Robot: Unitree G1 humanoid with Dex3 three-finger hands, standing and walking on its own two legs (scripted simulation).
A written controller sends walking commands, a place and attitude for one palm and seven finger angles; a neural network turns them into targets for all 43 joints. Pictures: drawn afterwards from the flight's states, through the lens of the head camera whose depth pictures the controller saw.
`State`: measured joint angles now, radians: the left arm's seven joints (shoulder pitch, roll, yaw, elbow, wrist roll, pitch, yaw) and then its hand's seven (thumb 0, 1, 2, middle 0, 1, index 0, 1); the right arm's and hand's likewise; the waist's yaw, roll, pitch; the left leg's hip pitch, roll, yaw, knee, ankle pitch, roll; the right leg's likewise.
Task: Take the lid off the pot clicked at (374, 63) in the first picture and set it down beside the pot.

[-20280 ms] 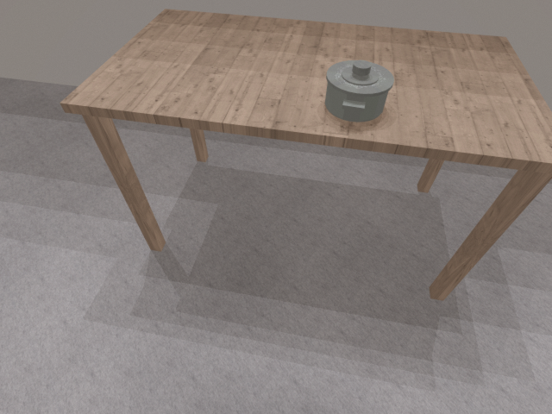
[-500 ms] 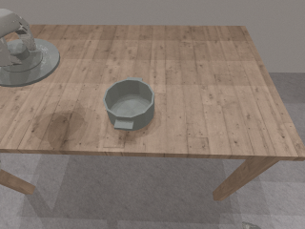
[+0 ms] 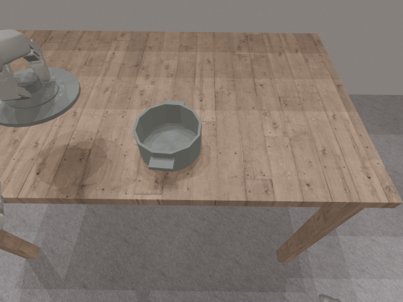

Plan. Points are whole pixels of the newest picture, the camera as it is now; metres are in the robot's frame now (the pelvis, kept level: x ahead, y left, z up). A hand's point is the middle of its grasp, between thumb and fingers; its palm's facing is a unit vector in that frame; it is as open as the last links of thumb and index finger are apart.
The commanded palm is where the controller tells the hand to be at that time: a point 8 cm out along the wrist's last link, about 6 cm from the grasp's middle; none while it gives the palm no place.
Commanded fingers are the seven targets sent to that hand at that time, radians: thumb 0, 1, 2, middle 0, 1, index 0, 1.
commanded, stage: lower the lid onto the table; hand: left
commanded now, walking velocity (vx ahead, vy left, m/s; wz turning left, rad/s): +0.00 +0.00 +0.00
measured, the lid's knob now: (26, 83) +0.47 +0.32 +0.17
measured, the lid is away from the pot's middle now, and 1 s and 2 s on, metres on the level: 0.25 0.23 0.23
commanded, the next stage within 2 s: none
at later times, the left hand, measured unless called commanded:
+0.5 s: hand (29, 93) +0.45 +0.31 +0.17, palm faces -0.36 -0.06 -0.93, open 7.6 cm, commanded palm +0.45 +0.31 +0.24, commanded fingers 0.00 0.65 1.01 -0.96 -1.05 -0.86 -1.02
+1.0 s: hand (37, 111) +0.44 +0.31 +0.14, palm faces -0.41 -0.07 -0.91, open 7.6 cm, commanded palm +0.46 +0.31 +0.21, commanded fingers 0.00 0.65 1.01 -0.96 -1.05 -0.86 -1.02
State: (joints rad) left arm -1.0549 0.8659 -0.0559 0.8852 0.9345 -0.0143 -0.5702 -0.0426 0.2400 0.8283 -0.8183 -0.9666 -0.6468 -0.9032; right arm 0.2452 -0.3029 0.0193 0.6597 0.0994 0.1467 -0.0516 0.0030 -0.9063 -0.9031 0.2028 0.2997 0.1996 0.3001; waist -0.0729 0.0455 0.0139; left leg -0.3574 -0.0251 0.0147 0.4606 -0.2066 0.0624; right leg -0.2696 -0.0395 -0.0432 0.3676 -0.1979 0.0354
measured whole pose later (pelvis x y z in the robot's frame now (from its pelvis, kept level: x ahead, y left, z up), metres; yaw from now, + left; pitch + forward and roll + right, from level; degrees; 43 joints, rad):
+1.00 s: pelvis +0.00 +0.00 +0.00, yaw +0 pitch +7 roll -2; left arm -0.94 0.81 -0.05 0.91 0.91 -0.11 -0.49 -0.04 0.25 0.83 -0.82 -0.97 -0.64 -0.90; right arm 0.26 -0.30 0.00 0.67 0.09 0.16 -0.05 0.00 -0.91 -0.90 0.20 0.30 0.20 0.30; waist -0.07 0.04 0.00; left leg -0.40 -0.03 0.02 0.49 -0.22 0.07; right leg -0.31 -0.04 -0.04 0.40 -0.21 0.04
